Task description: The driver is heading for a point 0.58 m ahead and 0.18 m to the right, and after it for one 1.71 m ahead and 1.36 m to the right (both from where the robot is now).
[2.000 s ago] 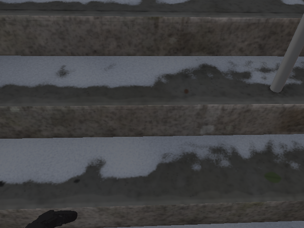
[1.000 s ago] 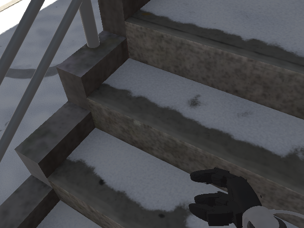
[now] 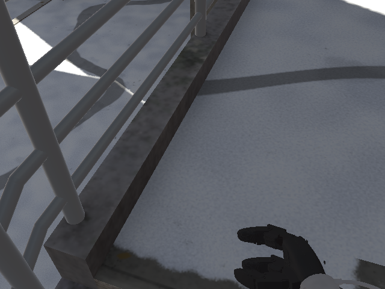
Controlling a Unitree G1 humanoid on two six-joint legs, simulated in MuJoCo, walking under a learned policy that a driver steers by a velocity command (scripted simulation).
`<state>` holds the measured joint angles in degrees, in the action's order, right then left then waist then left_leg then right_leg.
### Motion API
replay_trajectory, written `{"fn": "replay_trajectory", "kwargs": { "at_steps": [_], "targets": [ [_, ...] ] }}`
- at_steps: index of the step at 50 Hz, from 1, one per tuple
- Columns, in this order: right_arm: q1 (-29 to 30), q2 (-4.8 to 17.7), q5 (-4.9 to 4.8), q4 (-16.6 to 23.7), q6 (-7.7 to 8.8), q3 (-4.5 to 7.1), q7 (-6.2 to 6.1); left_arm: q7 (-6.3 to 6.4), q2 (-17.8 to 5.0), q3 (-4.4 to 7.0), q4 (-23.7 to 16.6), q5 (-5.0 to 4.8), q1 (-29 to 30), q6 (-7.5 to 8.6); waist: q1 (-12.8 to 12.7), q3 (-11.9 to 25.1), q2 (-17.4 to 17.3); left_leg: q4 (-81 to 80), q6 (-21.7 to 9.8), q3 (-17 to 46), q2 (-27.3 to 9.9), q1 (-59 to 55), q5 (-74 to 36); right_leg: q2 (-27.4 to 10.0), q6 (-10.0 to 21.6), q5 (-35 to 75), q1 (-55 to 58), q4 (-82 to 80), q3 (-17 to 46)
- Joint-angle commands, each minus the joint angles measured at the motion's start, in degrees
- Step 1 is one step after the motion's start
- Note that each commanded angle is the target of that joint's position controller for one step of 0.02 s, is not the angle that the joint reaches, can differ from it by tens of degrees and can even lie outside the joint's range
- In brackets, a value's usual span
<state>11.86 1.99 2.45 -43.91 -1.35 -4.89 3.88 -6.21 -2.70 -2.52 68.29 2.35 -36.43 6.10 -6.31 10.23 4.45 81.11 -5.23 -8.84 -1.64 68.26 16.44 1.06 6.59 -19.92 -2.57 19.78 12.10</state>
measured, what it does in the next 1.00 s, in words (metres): climbs, turning right: left foot 0.17 m higher, then right foot 0.17 m higher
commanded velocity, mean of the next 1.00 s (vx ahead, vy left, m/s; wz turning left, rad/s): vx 0.50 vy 0.00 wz -0.59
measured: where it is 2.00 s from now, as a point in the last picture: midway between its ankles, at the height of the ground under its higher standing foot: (305, 226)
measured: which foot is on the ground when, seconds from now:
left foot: up 0.00-0.00, down 0.02-0.70, up 0.72-1.00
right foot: down 0.00-0.04, up 0.06-0.64, down 0.66-1.00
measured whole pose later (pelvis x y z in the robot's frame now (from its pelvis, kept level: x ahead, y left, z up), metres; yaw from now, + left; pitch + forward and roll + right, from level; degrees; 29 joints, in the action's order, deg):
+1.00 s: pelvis +0.48 -0.13 +0.33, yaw -35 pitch +5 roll -1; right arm 0.9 11.4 4.7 -46.5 5.0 -0.4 1.5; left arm -1.9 -8.4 -0.5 61.2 2.3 -26.3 9.1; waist -4.2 7.4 -0.7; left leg 70.4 -0.8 4.8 -5.6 52.6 4.6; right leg 9.3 5.7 -18.6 -17.7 32.4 5.9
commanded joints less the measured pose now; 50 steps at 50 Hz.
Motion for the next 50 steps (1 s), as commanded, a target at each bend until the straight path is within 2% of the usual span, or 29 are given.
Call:
{"fn": "replay_trajectory", "kwargs": {
  "at_steps": [1, 2, 3, 4, 5, 7, 9, 11, 13, 14, 17, 19, 21, 24, 27, 28, 30, 32, 34, 35, 36, 37, 38, 39, 41, 43, 44, 47, 50],
  "targets": [
    [-3.95, 12.68, -0.99, 3.98, 2.09, 5.32, -1.54, -0.89, -17.47, 5.00, -3.41, 0.34, 3.18, 1.89, 11.28, 1.09, 6.39, -20.19, -0.16, 2.12, 6.53, -38.99, 3.12, -13.50, 7.34, 106.40, -7.99, 8.26, 7.14],
    [-16.81, 12.59, -0.33, 0.17, 2.21, 5.58, -2.39, -1.58, -10.63, 4.35, -1.21, 2.38, -3.10, 1.65, 12.65, 15.38, -3.96, -26.11, -7.37, 18.13, -0.74, -63.09, -9.87, -7.78, 4.66, 88.68, -18.04, 26.25, 5.83],
    [-31.52, 16.23, -0.29, -4.77, 2.09, 5.99, -2.93, -3.12, -4.57, 3.25, -3.06, 4.77, -3.19, 0.83, 14.49, 19.00, -20.80, -47.59, -16.49, 49.13, -15.05, -79.50, 2.85, 2.09, 2.77, 30.95, -39.16, 43.59, 5.04],
    [-33.99, 17.17, 1.59, -5.93, 1.93, 6.60, -3.04, -3.46, -8.59, 5.30, -3.60, 0.23, 8.92, -1.66, 19.46, 8.21, -20.98, -60.75, -15.94, 64.41, -19.19, -63.66, 28.91, 4.80, 1.58, 19.29, -46.71, 78.26, 6.39],
    [-25.76, 17.01, -0.37, -5.98, 4.05, 6.26, -3.10, -2.32, -10.12, 6.27, -5.04, -0.28, 11.21, -1.83, 14.82, -0.51, -14.30, -59.52, -12.62, 56.50, -17.62, -52.88, 32.68, 1.46, 1.48, 22.85, -51.44, 87.18, 4.67],
    [-21.50, 4.92, -1.09, -11.37, 4.63, 4.37, -1.57, -0.42, -8.45, 6.18, -7.48, 0.06, 17.04, -0.65, 9.43, -3.42, -0.34, -57.52, -12.44, 40.60, -19.68, -45.69, 14.24, 1.29, 6.78, 20.09, -54.37, 98.23, 1.66],
    [-15.29, -2.51, -0.74, -12.19, 5.58, 2.81, -0.53, 0.08, -2.90, 4.68, -9.85, -1.38, 19.68, -1.41, 4.06, -5.66, 0.52, -58.14, -7.74, 22.20, -14.28, -41.66, -0.72, -1.81, 8.78, 16.27, -55.21, 92.80, 2.38],
    [-16.59, -0.13, 0.92, -12.94, 6.06, 4.00, -2.03, 0.09, -0.41, 3.37, -11.35, -1.68, 21.23, -3.17, 2.32, -5.74, -3.35, -59.28, -5.78, 11.21, -11.36, -42.68, -3.11, -2.20, 9.45, 13.44, -61.10, 92.79, -0.60],
    [-19.77, 2.76, 1.77, -12.96, 5.01, 4.77, -1.69, 0.05, -2.11, 2.62, -13.01, -2.82, 23.45, -3.87, 4.58, -4.80, -2.18, -63.38, -4.39, 4.52, -10.96, -41.87, -2.46, -2.36, 7.14, 14.01, -62.32, 91.78, -3.81],
    [-24.67, 4.54, 2.70, -15.23, 4.85, 4.51, -1.66, -0.90, -3.39, 2.60, -11.99, -2.88, 22.79, -3.76, 5.65, -5.96, -7.28, -65.11, -5.63, 6.46, -10.98, -43.71, -1.66, -0.37, 7.70, 13.76, -66.57, 105.88, -5.27],
    [-28.89, 5.43, 4.69, -19.95, 3.75, 3.11, -0.44, -0.41, -6.76, 1.62, -14.88, -2.44, 24.13, -4.27, 6.09, -7.69, -3.16, -64.94, -6.64, 9.25, -15.13, -56.36, -6.00, 2.66, 9.00, 13.00, -87.47, 117.54, 1.22],
    [-34.96, 8.00, 7.61, -23.52, 3.44, 1.70, -0.46, 0.38, -6.68, -0.32, -18.60, -1.82, 32.48, -3.98, 5.66, -10.38, -0.65, -66.10, -5.42, 9.22, -18.62, -64.88, -9.41, 1.66, 11.36, 14.38, -97.64, 119.52, 3.21],
    [-34.38, 8.73, 8.70, -23.26, 5.10, 1.43, -1.00, 0.20, -6.09, -0.69, -20.21, -2.51, 32.86, -4.21, 2.87, -7.28, -4.83, -67.54, -2.41, 0.02, -13.19, -61.12, -15.45, -2.30, 12.35, 22.21, -88.77, 106.70, -2.72],
    [-47.44, 9.29, 8.55, -26.21, 6.22, 1.00, -1.81, -0.32, -8.46, -0.69, -22.74, -0.55, 40.69, -6.08, 8.99, -7.09, -8.85, -67.57, -5.42, -1.59, -13.22, -68.64, -20.21, -5.25, 6.79, 22.45, -90.27, 96.19, -9.44],
    [-51.18, 7.46, 8.74, -27.03, 6.12, 0.36, 0.73, 1.12, -6.99, -1.79, -26.35, -1.05, 52.62, -7.88, 11.50, -11.66, -9.55, -76.22, -6.28, -0.90, -20.04, -75.41, -21.66, -10.61, 8.38, 12.86, -92.63, 84.34, -13.52],
    [-45.82, 6.96, 6.44, -25.18, 6.58, 0.22, 1.03, 0.71, -7.34, -1.54, -27.23, -0.22, 54.18, -8.15, 9.10, -11.73, -10.11, -78.82, -5.84, -5.98, -18.59, -67.54, -28.09, -10.61, 9.42, 10.07, -80.01, 76.71, -19.15],
    [-42.25, 12.63, 3.89, -22.89, 8.17, 1.00, 1.23, 0.13, -6.81, -1.08, -28.77, 0.00, 52.84, -8.02, 4.86, -7.71, -14.15, -75.73, -7.12, -11.37, -17.24, -56.58, -61.11, -2.88, 8.84, 1.63, -55.37, 72.91, -23.46],
    [-41.10, 21.84, 2.52, -20.21, 9.90, 3.53, 0.52, -0.74, -8.23, 0.08, -27.65, -0.92, 46.77, -7.71, 1.54, -8.92, -20.09, -69.78, -8.22, -12.05, -19.13, -69.75, -93.06, 3.32, 6.66, -6.81, -51.98, 58.39, -26.18],
    [-36.86, 26.32, 2.85, -17.04, 9.17, 5.76, 0.08, 0.94, -11.85, 2.00, -22.17, -1.84, 30.21, -5.57, -2.14, -0.40, -19.47, -54.26, -5.85, -10.61, -19.54, -73.57, -107.10, 7.17, 6.26, 3.47, -32.19, 45.37, -22.34],
    [-40.34, 21.61, 4.62, -15.93, 9.45, 4.98, 0.28, 2.33, -14.26, 2.98, -18.74, -2.57, 16.31, -4.90, -3.34, 10.82, -10.79, -36.10, -2.68, -6.72, -15.41, -51.47, -87.65, 2.52, 11.48, 19.10, -3.10, 43.47, -5.20],
    [-38.60, 19.63, 4.96, -16.28, 8.08, 4.92, 2.67, 3.47, -18.06, 4.63, -12.61, -0.30, -1.01, -4.73, -8.41, 11.81, -2.06, -17.57, 0.53, -2.78, -4.63, -28.68, -26.91, -2.80, 14.82, 10.93, 14.23, 21.46, 17.51],
    [-33.55, 16.45, 2.05, -13.93, 6.94, 5.57, 3.85, 3.60, -22.21, 5.88, -10.06, 0.36, -4.67, -3.90, -7.38, 7.86, 0.31, 9.70, -0.06, 12.50, 2.26, -19.26, -12.28, -8.87, 14.89, -2.99, 7.14, 8.61, 36.63],
    [-30.52, 12.45, 1.32, -12.78, 7.26, 5.53, 2.95, 4.42, -23.07, 6.99, -10.59, 0.75, 3.80, -1.36, -3.29, 1.22, -2.99, 18.20, -0.04, 22.04, 1.49, -15.00, -15.47, -8.63, 11.02, -15.25, -4.48, 7.30, 34.14],
    [-27.63, 11.53, 2.25, -11.97, 7.66, 5.17, 1.41, 4.61, -16.86, 5.59, -9.64, -0.71, 8.92, 0.24, -0.43, -3.43, 1.63, 29.26, -0.51, 23.00, 2.03, -14.54, -15.33, -7.10, 12.21, -13.99, -14.94, 8.55, 30.76],
    [-22.83, 6.59, 2.11, -8.06, 7.44, 3.54, -0.66, 4.26, -9.44, 3.58, -8.39, -0.75, 19.39, 0.74, 6.82, -5.33, -4.17, 32.23, -3.52, 22.95, 3.01, -9.17, -12.43, -5.15, 11.43, -3.58, -22.06, 9.43, 22.08],
    [-21.09, 10.61, 1.64, -6.15, 5.68, 4.40, -1.35, 3.61, -6.45, 1.93, -9.51, 0.85, 25.85, 1.58, 11.26, -4.84, -8.71, 26.51, -4.14, 19.69, 0.78, -10.85, -12.74, -3.88, 10.23, 3.46, -29.08, 6.52, 14.49],
    [-20.68, 12.37, 1.47, -5.73, 5.69, 4.75, -1.69, 3.71, -8.70, 2.80, -13.09, 0.10, 32.58, 2.58, 12.86, -6.09, -6.90, 15.08, -2.95, 15.65, -0.60, -17.77, -9.01, -1.36, 9.22, 4.67, -34.86, 3.38, 6.33],
    [-16.91, 15.26, 2.42, -2.54, 7.33, 6.11, -3.19, 4.75, -9.79, 2.09, -14.61, -0.08, 25.99, 5.43, 9.70, -4.41, -3.95, -0.71, 3.42, 11.13, -3.71, -28.28, -11.09, 1.39, 6.92, 17.37, -35.31, -0.27, 1.42],
    [-5.48, 9.62, 2.28, 1.85, 5.82, 4.21, -2.03, 4.21, -11.75, 3.55, -11.35, -0.27, 12.95, 4.57, 3.67, -6.83, -3.17, -30.28, 7.65, 9.38, -4.14, -34.49, -14.01, 0.14, 6.78, 24.68, -27.18, 0.37, 1.11]
  ]
}}
Keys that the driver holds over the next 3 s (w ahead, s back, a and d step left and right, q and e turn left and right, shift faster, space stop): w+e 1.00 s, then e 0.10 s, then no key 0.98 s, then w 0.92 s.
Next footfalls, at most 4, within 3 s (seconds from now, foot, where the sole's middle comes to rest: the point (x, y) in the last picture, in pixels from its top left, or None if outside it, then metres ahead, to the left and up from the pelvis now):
0.02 left None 0.21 0.11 -0.61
0.66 right None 0.45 -0.19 -0.43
1.14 left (284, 193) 0.77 -0.17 -0.44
1.44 right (347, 249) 0.59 -0.33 -0.43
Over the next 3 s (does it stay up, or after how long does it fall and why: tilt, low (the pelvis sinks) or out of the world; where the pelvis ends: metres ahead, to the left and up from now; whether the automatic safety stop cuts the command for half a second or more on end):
stays up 0.89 -0.43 0.33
